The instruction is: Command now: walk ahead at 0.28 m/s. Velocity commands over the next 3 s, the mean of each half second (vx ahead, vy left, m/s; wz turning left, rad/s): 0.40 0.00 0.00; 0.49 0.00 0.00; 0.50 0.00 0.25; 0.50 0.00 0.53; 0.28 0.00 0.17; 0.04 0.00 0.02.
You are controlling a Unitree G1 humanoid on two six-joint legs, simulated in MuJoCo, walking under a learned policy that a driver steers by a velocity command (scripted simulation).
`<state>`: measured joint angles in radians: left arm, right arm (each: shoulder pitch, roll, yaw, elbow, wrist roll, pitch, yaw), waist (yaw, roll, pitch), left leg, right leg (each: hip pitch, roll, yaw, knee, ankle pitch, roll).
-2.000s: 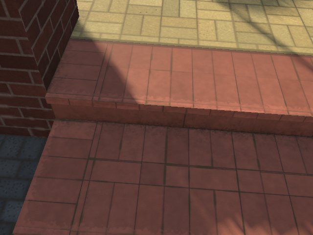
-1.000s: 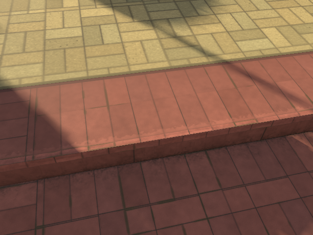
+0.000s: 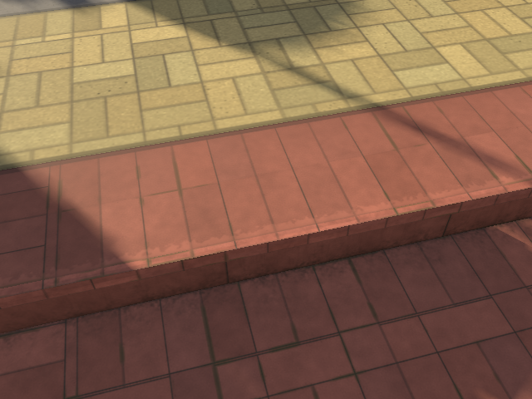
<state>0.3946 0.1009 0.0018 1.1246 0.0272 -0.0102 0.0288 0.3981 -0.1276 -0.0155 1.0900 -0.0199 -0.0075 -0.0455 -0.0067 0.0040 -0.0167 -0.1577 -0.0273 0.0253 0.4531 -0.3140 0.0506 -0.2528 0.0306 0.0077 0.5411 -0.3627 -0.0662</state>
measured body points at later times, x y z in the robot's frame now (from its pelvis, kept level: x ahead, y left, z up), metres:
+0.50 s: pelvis +0.19 -0.01 +0.00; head +0.24 -0.01 +0.45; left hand +0.02 +0.18 -0.13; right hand +0.46 -0.14 -0.07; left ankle +0.35 +0.08 -0.51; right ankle +0.02 -0.09 -0.74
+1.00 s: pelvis +0.51 +0.02 +0.17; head +0.54 +0.03 +0.62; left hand +0.71 +0.20 +0.05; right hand +0.43 -0.21 +0.03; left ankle +0.38 +0.08 -0.57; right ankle +0.66 -0.08 -0.52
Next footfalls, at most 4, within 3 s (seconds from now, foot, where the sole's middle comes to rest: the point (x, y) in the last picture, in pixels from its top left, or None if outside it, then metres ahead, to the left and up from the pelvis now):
0.56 left None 0.42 0.08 -0.61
1.06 right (303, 317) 0.68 -0.06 -0.61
1.50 left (238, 198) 0.93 0.10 -0.44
1.98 right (246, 110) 1.29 0.09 -0.44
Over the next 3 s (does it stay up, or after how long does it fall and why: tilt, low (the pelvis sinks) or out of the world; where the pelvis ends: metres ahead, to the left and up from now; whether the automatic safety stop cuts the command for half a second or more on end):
stays up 1.31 0.21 0.33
